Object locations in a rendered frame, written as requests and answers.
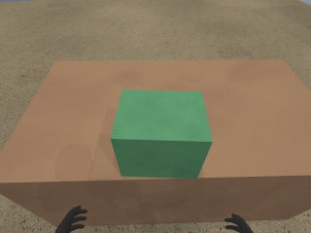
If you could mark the carton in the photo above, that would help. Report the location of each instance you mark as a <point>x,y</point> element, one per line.
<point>161,134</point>

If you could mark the pedestal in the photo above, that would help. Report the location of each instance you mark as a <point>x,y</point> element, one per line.
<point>60,155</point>

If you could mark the right robot hand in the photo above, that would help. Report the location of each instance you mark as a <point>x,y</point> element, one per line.
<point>242,227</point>

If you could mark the left robot hand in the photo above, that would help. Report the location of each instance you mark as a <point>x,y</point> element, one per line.
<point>66,226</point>

